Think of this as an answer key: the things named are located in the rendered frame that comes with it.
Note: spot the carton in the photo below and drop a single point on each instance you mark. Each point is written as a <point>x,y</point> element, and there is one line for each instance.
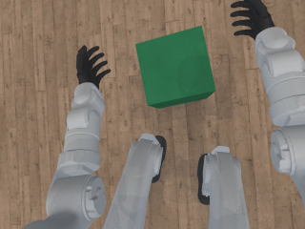
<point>175,68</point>

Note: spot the robot right hand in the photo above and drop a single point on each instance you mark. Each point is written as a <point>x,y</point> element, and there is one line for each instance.
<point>259,21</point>

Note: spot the left robot upper arm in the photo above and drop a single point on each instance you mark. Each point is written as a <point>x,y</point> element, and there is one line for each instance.
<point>73,203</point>

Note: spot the left robot forearm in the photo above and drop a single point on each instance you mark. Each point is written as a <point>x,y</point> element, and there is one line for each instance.
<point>80,154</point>

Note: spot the robot left hand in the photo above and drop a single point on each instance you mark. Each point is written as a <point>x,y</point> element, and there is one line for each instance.
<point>86,73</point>

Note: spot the left robot shin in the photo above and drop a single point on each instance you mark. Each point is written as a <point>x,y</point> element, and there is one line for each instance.
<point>144,136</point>

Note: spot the right robot forearm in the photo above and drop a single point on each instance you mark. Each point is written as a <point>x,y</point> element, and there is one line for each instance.
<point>283,73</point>

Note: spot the right robot upper arm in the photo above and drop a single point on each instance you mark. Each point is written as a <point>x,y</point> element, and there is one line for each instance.
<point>287,153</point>

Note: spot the robot left foot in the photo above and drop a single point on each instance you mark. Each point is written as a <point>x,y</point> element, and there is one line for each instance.
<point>163,143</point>

